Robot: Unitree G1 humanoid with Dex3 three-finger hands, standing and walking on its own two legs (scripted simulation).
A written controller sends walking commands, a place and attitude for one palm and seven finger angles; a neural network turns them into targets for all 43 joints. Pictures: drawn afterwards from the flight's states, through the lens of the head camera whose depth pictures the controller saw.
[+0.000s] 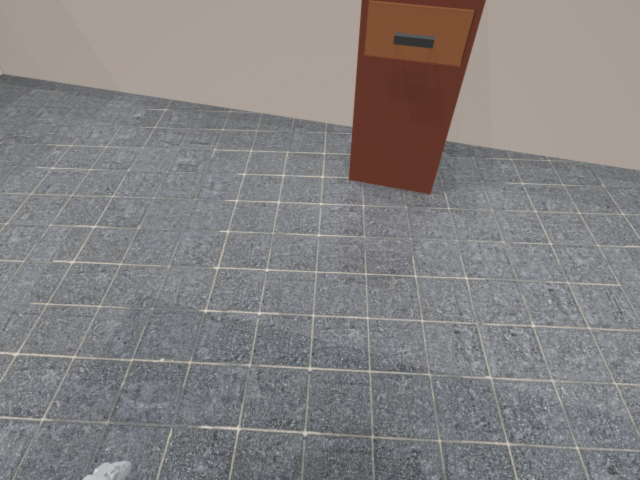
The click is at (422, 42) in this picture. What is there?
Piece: drawer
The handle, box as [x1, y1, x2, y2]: [393, 31, 434, 47]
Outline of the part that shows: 394,35 393,43 424,47 432,47 434,38 433,35 422,36 403,34 398,31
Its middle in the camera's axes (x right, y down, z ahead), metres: +0.33 -0.70 +1.36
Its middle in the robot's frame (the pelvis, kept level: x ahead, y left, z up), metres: +1.50 -0.25 -0.06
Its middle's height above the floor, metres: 0.71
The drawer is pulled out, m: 0.00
